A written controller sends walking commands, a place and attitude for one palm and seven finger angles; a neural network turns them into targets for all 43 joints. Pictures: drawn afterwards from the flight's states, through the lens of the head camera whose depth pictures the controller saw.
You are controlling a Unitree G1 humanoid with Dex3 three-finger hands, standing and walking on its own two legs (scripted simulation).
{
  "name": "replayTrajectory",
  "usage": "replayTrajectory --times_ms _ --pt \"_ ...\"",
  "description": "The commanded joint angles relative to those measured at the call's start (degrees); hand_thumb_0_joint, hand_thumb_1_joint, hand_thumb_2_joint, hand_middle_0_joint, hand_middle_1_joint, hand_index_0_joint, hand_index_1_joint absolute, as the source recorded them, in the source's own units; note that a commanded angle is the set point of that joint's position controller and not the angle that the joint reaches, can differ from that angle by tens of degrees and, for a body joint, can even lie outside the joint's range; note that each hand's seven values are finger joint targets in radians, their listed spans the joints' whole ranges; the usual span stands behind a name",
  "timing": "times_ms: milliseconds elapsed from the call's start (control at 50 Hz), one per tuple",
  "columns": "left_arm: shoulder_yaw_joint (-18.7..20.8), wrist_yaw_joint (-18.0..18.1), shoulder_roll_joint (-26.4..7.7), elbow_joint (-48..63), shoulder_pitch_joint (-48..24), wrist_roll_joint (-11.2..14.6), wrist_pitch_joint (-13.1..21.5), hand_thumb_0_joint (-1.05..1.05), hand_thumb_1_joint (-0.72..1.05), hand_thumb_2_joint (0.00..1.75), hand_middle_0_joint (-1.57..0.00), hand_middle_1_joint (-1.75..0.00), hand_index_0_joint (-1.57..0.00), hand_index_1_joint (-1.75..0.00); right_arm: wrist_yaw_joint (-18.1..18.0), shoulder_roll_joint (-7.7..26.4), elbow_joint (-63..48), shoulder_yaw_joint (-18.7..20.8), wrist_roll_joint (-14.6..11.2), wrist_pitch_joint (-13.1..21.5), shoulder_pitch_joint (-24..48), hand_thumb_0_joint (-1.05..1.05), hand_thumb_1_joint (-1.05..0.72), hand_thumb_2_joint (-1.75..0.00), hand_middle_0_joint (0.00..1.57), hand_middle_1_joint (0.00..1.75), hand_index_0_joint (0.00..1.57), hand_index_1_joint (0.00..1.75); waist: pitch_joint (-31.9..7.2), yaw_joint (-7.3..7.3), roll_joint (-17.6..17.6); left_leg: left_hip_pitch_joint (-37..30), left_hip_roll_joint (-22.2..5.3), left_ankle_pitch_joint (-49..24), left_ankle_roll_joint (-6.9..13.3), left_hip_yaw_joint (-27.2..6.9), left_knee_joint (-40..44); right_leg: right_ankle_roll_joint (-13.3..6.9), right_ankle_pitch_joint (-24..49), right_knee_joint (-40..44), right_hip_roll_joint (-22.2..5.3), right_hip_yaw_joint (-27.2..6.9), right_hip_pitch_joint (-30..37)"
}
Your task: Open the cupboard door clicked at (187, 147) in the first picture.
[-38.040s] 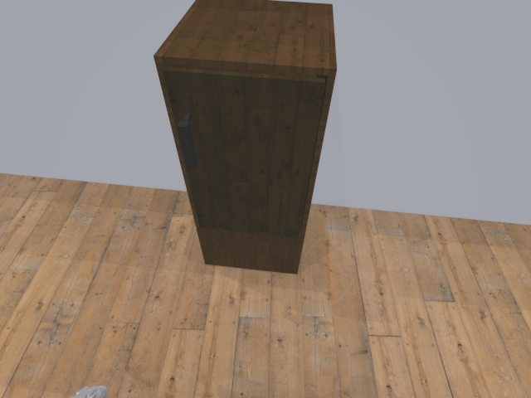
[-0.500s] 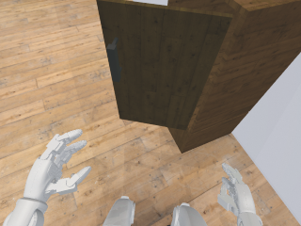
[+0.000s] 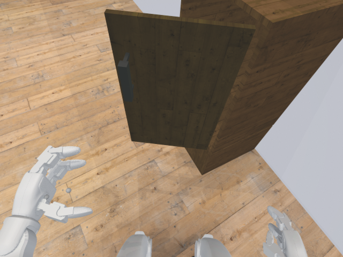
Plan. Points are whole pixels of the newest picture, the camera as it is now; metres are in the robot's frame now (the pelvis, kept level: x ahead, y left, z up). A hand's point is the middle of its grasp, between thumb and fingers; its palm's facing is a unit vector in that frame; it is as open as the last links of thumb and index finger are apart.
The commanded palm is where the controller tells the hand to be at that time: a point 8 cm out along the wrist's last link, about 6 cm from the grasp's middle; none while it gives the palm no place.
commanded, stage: raise the hand with hooked fingers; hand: left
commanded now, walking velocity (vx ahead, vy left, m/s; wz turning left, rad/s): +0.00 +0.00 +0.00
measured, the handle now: (128, 77) +0.58 +0.16 +0.04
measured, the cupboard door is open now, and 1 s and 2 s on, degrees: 57 57 57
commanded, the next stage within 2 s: move the hooked fingers beside the handle in 1.00 s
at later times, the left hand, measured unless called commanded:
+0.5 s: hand (47, 165) +0.29 +0.28 +0.06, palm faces -0.04 -1.00 -0.06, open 14.0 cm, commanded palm +0.27 +0.32 +0.06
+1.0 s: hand (52, 163) +0.29 +0.27 +0.06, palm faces -0.04 -1.00 -0.05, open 14.0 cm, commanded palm +0.27 +0.31 +0.06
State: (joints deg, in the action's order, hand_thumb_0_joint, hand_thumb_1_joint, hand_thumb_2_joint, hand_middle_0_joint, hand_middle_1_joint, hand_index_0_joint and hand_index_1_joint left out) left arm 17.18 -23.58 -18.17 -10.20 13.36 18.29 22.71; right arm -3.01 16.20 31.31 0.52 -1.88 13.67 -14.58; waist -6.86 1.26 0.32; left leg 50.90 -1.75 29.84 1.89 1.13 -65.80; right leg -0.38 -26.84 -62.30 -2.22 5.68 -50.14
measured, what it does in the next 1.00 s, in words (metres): stands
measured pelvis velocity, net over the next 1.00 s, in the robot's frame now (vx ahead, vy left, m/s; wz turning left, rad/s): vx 0.01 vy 0.00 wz -0.01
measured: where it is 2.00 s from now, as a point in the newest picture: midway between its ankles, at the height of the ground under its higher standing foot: outside the picture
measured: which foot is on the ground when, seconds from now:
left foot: down 0.00-1.00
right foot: down 0.00-1.00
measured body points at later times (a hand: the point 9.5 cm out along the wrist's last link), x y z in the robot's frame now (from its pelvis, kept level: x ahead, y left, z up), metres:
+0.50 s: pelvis +0.01 +0.00 +0.01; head +0.09 +0.02 +0.45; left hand +0.28 +0.33 +0.06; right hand +0.16 -0.25 -0.07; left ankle +0.02 +0.10 -0.65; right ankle +0.04 -0.12 -0.65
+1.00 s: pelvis +0.01 +0.00 +0.01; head +0.09 +0.01 +0.45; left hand +0.29 +0.32 +0.06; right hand +0.16 -0.26 -0.07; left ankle +0.02 +0.10 -0.65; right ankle +0.04 -0.12 -0.65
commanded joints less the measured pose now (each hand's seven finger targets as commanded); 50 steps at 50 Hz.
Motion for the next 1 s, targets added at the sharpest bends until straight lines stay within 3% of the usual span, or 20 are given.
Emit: replayTrajectory --times_ms 0,80,240,360,440,460,520,560,680,760,900,980 --pt "5.9 -1.2 -10.9 10.9 -6.7 2.0 3.4 0.00 -0.41 0.34 -0.29 -1.14 -0.29 -1.14 -0.3 7.6 -8.5 2.4 -0.4 2.6 0.9 0.00 -0.90 -0.90 0.20 0.30 0.20 0.30 -13.1 -0.68 5.5 -10.7 1.6 -14.9 -1.3 -4.1 12.5 -1.5 7.4 8.3 3.2 -1.5 8.3" --pt "7.2 -2.9 -12.7 9.0 -9.5 2.2 2.2 0.00 -0.50 0.30 -0.30 -1.20 -0.30 -1.20 -0.2 8.1 -8.5 2.1 -0.4 2.2 0.4 0.00 -0.90 -0.90 0.20 0.30 0.20 0.30 -14.0 -0.49 6.3 -11.8 1.4 -17.1 -1.5 -4.3 12.3 -1.5 9.2 8.1 3.4 -1.4 8.4" --pt "9.9 -5.9 -16.5 5.5 -16.5 3.3 0.6 0.00 -0.50 0.30 -0.30 -1.20 -0.30 -1.20 -0.5 8.7 -8.5 1.4 -0.4 2.0 0.2 0.00 -0.90 -0.90 0.20 0.30 0.20 0.30 -14.2 -0.44 6.9 -12.8 1.3 -17.7 -1.8 -4.8 12.6 -1.9 9.4 8.4 3.9 -1.3 8.7" --pt "12.3 -8.0 -19.1 0.5 -18.9 4.1 -0.2 0.00 -0.50 0.30 -0.30 -1.20 -0.30 -1.20 -0.7 9.1 -8.1 1.3 -0.4 1.6 -0.6 0.00 -0.90 -0.90 0.20 0.30 0.20 0.30 -15.7 -0.62 4.8 -12.1 1.3 -19.1 -1.5 -4.3 12.4 -1.7 11.0 8.8 3.8 -1.7 10.4" --pt "13.9 -9.2 -21.3 -1.3 -21.7 4.8 -0.3 0.00 -0.50 0.30 -0.30 -1.20 -0.30 -1.20 -0.8 9.5 -7.9 1.3 -0.4 1.5 -0.9 0.00 -0.90 -0.90 0.20 0.30 0.20 0.30 -15.4 -0.55 5.4 -11.6 1.4 -18.0 -1.2 -4.0 12.5 -1.9 10.2 9.6 3.8 -2.2 10.8" --pt "14.5 -9.5 -22.1 -1.5 -22.3 4.8 -0.2 0.00 -0.50 0.30 -0.30 -1.20 -0.30 -1.20 -0.8 9.5 -7.7 1.3 -0.4 1.3 -1.2 0.00 -0.90 -0.90 0.20 0.30 0.20 0.30 -16.9 -0.67 6.2 -12.0 1.5 -18.9 -1.2 -3.7 12.5 -1.8 11.1 9.7 3.7 -2.5 11.7" --pt "13.1 -10.3 -19.8 -3.5 -20.3 5.1 -0.4 0.00 -0.50 0.30 -0.30 -1.20 -0.30 -1.20 -0.6 9.4 -8.0 1.6 -0.6 1.3 -1.5 0.00 -0.90 -0.90 0.20 0.30 0.20 0.30 -15.7 -0.54 4.8 -11.7 1.5 -18.6 -1.1 -3.5 12.7 -1.5 10.9 10.2 3.6 -2.5 11.3" --pt "13.3 -10.6 -20.4 -2.8 -20.2 5.2 -0.2 0.00 -0.50 0.30 -0.30 -1.20 -0.30 -1.20 -0.3 9.5 -8.0 1.6 -0.5 1.4 -1.9 0.00 -0.90 -0.90 0.20 0.30 0.20 0.30 -17.2 -0.90 6.2 -13.0 1.4 -21.2 -1.2 -3.6 12.7 -1.7 12.9 9.7 3.7 -2.4 11.9" --pt "14.7 -9.4 -21.1 -3.9 -19.6 5.2 0.4 0.00 -0.50 0.30 -0.30 -1.20 -0.30 -1.20 0.0 9.5 -8.5 1.8 -0.4 0.8 -2.2 0.00 -0.90 -0.90 0.20 0.30 0.20 0.30 -15.0 -0.77 4.8 -10.8 1.5 -17.8 -1.1 -3.2 13.1 -1.5 10.2 10.2 3.7 -2.6 11.3" --pt "14.4 -8.9 -21.7 -2.1 -21.3 4.6 1.3 0.00 -0.50 0.30 -0.30 -1.20 -0.30 -1.20 -0.1 9.5 -8.5 1.7 -0.4 0.7 -2.3 0.00 -0.90 -0.90 0.20 0.30 0.20 0.30 -15.6 -0.74 7.5 -12.4 1.3 -18.3 -1.2 -3.4 13.4 -1.7 10.1 9.9 3.7 -2.5 10.7" --pt "13.6 -9.7 -20.3 -3.4 -21.5 5.2 1.0 0.00 -0.50 0.30 -0.30 -1.20 -0.30 -1.20 -0.6 9.3 -8.6 1.5 -0.7 0.6 -1.9 0.00 -0.90 -0.90 0.20 0.30 0.20 0.30 -15.3 -0.09 4.2 -10.4 1.5 -16.2 -0.7 -3.0 12.6 -1.3 9.8 10.5 3.6 -3.3 11.6" --pt "13.7 -9.9 -21.1 -2.9 -21.6 4.7 1.0 0.00 -0.50 0.30 -0.30 -1.20 -0.30 -1.20 -0.5 9.2 -8.4 1.4 -0.5 0.7 -2.0 0.00 -0.90 -0.90 0.20 0.30 0.20 0.30 -16.6 -0.49 6.9 -12.4 1.4 -19.4 -1.0 -3.3 12.5 -1.6 12.2 9.5 3.6 -2.8 11.3"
